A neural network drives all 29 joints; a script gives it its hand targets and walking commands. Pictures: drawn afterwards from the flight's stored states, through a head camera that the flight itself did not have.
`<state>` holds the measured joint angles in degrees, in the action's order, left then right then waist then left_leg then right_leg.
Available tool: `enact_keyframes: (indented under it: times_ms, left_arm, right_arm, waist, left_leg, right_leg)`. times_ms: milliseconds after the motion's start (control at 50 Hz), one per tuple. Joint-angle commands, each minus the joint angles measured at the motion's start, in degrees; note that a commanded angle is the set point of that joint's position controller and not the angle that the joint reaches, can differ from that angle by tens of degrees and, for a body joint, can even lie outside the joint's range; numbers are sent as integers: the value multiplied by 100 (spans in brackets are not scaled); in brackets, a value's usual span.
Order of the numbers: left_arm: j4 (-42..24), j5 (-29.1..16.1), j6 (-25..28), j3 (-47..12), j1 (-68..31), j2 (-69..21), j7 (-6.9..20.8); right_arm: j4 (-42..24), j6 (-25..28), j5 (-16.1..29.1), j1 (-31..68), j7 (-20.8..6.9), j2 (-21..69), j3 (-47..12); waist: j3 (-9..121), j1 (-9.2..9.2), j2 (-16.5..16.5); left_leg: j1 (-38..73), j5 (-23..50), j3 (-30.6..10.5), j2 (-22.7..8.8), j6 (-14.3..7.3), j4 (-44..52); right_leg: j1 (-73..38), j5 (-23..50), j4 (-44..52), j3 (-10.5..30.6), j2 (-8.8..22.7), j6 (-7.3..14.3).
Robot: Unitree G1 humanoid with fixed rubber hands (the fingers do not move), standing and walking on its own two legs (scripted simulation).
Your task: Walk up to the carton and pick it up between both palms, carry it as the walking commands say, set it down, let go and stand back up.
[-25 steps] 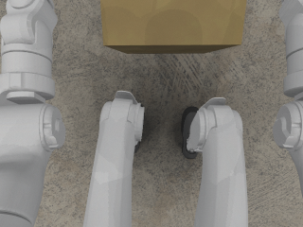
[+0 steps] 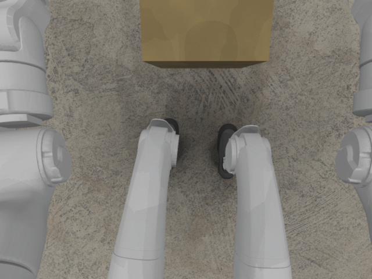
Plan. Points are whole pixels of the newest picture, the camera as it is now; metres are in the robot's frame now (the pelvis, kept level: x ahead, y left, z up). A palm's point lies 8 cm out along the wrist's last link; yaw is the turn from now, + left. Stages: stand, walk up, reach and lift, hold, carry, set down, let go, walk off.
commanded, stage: set down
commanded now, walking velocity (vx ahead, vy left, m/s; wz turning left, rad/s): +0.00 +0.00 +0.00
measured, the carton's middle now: (203, 24) +0.55 +0.02 -0.42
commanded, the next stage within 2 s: let go in 0.42 s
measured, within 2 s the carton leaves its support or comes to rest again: neither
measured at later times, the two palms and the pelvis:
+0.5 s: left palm out of the picture +0.53 +0.26 +0.02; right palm out of the picture +0.57 -0.18 +0.02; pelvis +0.03 +0.00 +0.09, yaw +0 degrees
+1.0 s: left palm out of the picture +0.41 +0.26 +0.10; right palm out of the picture +0.44 -0.21 +0.09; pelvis +0.12 +0.01 +0.18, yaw +0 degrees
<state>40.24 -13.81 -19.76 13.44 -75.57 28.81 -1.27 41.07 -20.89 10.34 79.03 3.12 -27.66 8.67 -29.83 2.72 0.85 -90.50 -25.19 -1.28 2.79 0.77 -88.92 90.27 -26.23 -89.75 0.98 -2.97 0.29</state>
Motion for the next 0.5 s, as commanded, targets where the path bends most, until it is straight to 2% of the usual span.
enact_keyframes:
  times_ms: [0,160,200,240,280,300,340,420,480]
  left_arm:
    - [-761,33,237,245,-1270,986,20]
    - [-676,152,395,313,-1128,945,21]
    - [-621,187,449,345,-1147,917,28]
    - [-55,290,523,400,-1097,776,64]
    - [-142,347,674,418,-1088,584,117]
    - [2,424,748,455,-983,533,130]
    - [379,592,855,435,-904,363,179]
    - [839,1053,1011,477,-248,-73,264]
    - [980,1392,1122,620,521,-74,392]
  right_arm:
    - [-835,250,-8,1418,-52,-894,182]
    - [-734,409,-14,1207,-85,-791,212]
    - [-656,469,-71,1168,-88,-781,253]
    - [-113,549,-178,1121,-132,-656,299]
    - [-272,713,-234,1159,-191,-558,289]
    - [-159,792,-306,1115,-204,-504,293]
    - [276,887,-474,1011,-239,-381,389]
    - [863,1044,-866,224,-346,-114,611]
    - [899,1110,-1117,-684,-324,163,743]
  waist:
    - [11494,182,56]
    - [11326,233,3]
    - [11223,198,11]
    - [10405,187,25]
    - [10337,165,21]
    - [10161,149,24]
    - [9530,93,-21]
    - [8437,38,-65]
    - [8299,63,37]
  left_leg:
    - [3487,1974,366,139,33,1312]
    - [4256,2273,287,98,7,2239]
    - [4373,2284,278,81,9,2452]
    - [4125,1981,235,34,10,2657]
    - [4255,2213,189,44,73,2741]
    - [4163,2278,172,33,90,2760]
    - [3907,2026,168,-8,113,2910]
    - [3650,1859,159,-72,226,3250]
    - [3687,1955,234,-62,201,3458]
  right_leg:
    - [-3880,1784,1233,-89,-187,36]
    - [-4628,2105,2138,24,-141,-9]
    - [-4785,2154,2360,43,-122,-25]
    - [-4446,1835,2551,17,-70,-39]
    - [-4515,2108,2633,-5,-61,-34]
    - [-4419,2195,2643,-16,-46,-36]
    - [-4036,1926,2798,-28,-13,-54]
    - [-3370,1603,3163,-73,-9,-80]
    - [-3759,1794,3455,-8,15,-145]
